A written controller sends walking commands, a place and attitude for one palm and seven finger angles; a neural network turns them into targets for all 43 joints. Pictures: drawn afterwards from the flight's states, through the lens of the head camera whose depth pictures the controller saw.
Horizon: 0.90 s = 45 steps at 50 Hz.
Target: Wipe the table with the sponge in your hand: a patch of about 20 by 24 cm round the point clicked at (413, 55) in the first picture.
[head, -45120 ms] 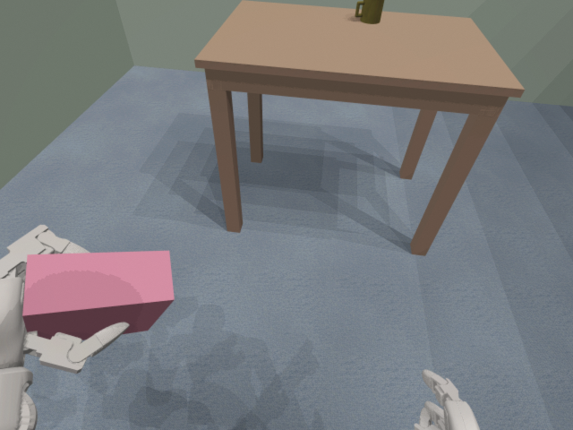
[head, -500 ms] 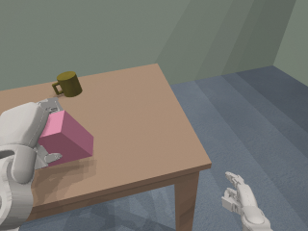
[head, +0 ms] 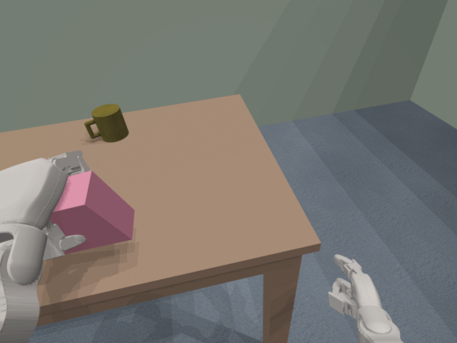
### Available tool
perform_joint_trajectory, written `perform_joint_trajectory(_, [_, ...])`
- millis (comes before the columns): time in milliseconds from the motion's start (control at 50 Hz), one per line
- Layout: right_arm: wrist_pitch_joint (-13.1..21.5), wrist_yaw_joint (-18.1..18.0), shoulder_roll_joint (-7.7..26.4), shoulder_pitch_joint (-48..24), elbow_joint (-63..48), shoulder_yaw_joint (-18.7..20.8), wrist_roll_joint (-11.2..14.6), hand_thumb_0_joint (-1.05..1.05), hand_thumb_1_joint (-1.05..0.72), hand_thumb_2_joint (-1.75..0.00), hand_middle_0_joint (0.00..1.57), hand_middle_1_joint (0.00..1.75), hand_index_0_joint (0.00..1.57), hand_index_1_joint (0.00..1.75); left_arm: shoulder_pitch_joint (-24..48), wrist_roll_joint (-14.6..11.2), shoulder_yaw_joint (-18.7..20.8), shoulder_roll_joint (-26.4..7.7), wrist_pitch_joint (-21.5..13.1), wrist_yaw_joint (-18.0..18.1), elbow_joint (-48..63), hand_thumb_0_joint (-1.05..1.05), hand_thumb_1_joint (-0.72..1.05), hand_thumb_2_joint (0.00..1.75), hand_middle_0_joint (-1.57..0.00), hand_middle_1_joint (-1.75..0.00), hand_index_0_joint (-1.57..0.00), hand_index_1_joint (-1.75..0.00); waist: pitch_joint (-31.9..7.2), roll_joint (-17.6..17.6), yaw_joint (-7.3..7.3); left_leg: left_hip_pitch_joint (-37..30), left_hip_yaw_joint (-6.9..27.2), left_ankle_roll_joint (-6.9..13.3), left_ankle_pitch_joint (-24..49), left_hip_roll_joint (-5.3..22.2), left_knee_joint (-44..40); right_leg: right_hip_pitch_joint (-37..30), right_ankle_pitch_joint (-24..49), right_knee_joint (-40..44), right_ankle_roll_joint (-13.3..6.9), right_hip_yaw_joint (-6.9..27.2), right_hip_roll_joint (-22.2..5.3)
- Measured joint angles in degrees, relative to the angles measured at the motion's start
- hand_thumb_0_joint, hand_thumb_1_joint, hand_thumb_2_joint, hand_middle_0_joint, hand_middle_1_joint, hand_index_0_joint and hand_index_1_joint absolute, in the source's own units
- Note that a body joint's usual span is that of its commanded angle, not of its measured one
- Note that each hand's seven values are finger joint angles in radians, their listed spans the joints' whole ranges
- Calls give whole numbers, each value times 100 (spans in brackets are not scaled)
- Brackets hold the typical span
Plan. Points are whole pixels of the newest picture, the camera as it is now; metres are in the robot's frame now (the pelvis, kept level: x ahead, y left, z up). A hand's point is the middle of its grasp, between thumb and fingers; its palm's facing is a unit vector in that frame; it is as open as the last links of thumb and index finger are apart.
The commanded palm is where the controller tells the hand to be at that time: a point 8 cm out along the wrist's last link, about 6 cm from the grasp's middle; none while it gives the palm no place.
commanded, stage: bring the sponge back beside the body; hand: left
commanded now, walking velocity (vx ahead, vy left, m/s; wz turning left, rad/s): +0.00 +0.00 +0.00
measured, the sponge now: (79, 223) +0.20 +0.28 +0.16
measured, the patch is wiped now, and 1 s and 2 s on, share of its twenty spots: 1.00 1.00 1.00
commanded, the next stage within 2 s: step back with the hand held close in 0.14 s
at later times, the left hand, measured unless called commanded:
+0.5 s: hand (92, 188) +0.21 +0.23 +0.23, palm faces +0.38 -0.84 -0.39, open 9.7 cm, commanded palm +0.16 +0.29 +0.26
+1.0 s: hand (29, 210) +0.15 +0.26 +0.26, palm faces +0.52 -0.77 -0.36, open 9.7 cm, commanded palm +0.11 +0.30 +0.26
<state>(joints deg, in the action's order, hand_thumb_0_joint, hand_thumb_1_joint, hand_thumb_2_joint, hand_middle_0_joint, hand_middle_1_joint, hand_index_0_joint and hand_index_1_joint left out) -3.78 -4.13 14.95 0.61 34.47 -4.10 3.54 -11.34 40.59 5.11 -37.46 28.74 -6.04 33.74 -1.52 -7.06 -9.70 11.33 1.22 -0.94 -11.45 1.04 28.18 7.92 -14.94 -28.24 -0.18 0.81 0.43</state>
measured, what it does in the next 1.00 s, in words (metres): shifts its weight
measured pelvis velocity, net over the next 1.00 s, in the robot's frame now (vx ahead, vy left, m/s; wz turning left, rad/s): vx -0.05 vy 0.02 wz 0.00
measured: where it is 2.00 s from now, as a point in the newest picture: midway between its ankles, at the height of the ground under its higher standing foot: outside the picture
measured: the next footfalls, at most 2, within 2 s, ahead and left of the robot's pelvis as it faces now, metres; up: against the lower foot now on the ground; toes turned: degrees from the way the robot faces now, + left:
right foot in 1.38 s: -0.05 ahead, -0.11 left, +0.00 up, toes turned +0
left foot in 1.64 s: -0.14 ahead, +0.17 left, +0.00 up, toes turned +4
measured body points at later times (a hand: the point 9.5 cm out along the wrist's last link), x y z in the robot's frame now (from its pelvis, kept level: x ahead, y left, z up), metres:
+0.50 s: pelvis +0.00 +0.01 -0.01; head -0.01 +0.02 +0.44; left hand +0.19 +0.28 +0.25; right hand +0.19 -0.21 -0.07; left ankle +0.04 +0.13 -0.74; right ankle +0.01 -0.12 -0.74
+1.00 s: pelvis -0.05 +0.02 -0.02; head -0.06 +0.03 +0.43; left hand +0.12 +0.30 +0.27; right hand +0.12 -0.21 -0.09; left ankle +0.04 +0.13 -0.74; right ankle +0.01 -0.12 -0.74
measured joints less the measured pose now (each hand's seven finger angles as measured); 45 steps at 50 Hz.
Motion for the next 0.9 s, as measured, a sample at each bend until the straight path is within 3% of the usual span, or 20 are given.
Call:
perform_joint_trajectory(280, [-23, 0, -13, -30, -18, -28, -16, 1, -90, -90, 20, 30, 20, 29, 24, 40, -25, -12, -25, 22, -67, -1, -49, 106, -76, -137, -79, -136, 6, 20, 22, 20, -6, 7, 34, 2, -19, 12, 48, 39, 12, 11, 3])
perform_joint_trajectory(320, [3, 31, 8, 137, -335, -11, -22, 1, -90, -90, 20, 30, 20, 29, 71, -1851, 563, 341, -668, 289, -334, -1, -50, 106, -76, -137, -79, -136, -1, -11, 71, 219, 63, 89, -179, 12, 172, 95, 88, 92, 26, -33, 38])
perform_joint_trajectory(340, [61, 50, -17, 240, -471, -31, -48, 1, -90, -90, 20, 30, 20, 29, -10, -2643, 828, 495, -1065, 427, -429, -1, -50, 106, -76, -137, -79, -136, -47, 29, 134, 385, 109, 153, -351, 2, 301, 211, 112, 96, 32, -39, 58])
perform_joint_trajectory(360, [110, 63, -60, 349, -576, -51, -72, 1, -90, -90, 20, 30, 20, 29, -131, -3214, 1022, 622, -1395, 556, -415, -1, -50, 106, -76, -137, -79, -136, -79, 104, 216, 529, 140, 207, -435, -3, 411, 326, 123, 79, 33, -40, 77])
perform_joint_trajectory(400, [172, 62, -123, 559, -662, -88, -129, 1, -90, -90, 20, 30, 20, 30, -409, -3914, 1276, 825, -1928, 794, -118, -1, -50, 106, -76, -137, -79, -136, -93, 268, 406, 622, 137, 248, -229, 39, 466, 516, 87, -36, 36, -39, 135])
perform_joint_trajectory(460, [162, 32, -182, 821, -518, -29, -201, 1, -90, -90, 20, 30, 20, 30, -675, -4377, 1475, 1050, -2612, 1058, 386, -1, -50, 106, -76, -137, -79, -137, -30, 562, 674, 766, 101, 80, -284, 12, 598, 702, -23, -244, 75, 0, 100])
perform_joint_trajectory(520, [147, 15, -170, 1087, -327, 127, -233, 1, -90, -90, 20, 30, 20, 30, -819, -4507, 1754, 1061, -3112, 1236, 691, -1, -50, 106, -76, -137, -80, -136, -24, 690, 884, 948, 84, 99, -362, -25, 713, 881, -57, -350, 117, 15, 65])
perform_joint_trajectory(580, [139, 22, -151, 1290, -109, 276, -235, 1, -90, -90, 20, 30, 20, 29, -823, -4530, 2114, 906, -3426, 1350, 694, -1, -50, 106, -76, -137, -80, -136, -16, 732, 998, 1097, 57, 130, -359, -46, 793, 1045, -67, -452, 145, 40, 45])
perform_joint_trajectory(640, [182, 32, -149, 1428, 55, 356, -227, 1, -90, -90, 20, 30, 20, 29, -825, -4542, 2375, 804, -3573, 1416, 517, -1, -50, 106, -76, -137, -80, -137, -20, 717, 1070, 1186, 29, 139, -328, -54, 824, 1161, -53, -524, 159, 67, 35])
perform_joint_trajectory(720, [284, 34, -161, 1481, 149, 365, -212, 1, -90, -90, 20, 30, 20, 29, -921, -4539, 2421, 889, -3643, 1449, 367, -1, -50, 106, -76, -137, -79, -137, -47, 608, 1147, 1339, 52, 131, -281, -17, 903, 1278, 32, -531, 155, 48, 76])
perform_joint_trajectory(820, [427, 10, -226, 1361, 162, 327, -240, 1, -90, -90, 20, 30, 20, 29, -1209, -4502, 2240, 1015, -3784, 1434, 587, -1, -50, 106, -76, -137, -79, -137, -77, 599, 1178, 1543, 70, 141, -211, -18, 1017, 1460, 113, -614, 162, 31, 80])
perform_joint_trajectory(900, [559, -36, -274, 1268, 80, 303, -267, 1, -90, -90, 20, 30, 20, 29, -1174, -4451, 2211, 982, -3940, 1440, 699, -1, -50, 106, -76, -137, -80, -137, -103, 620, 1084, 1647, 70, 177, -139, -49, 1054, 1568, 154, -679, 171, 20, 47])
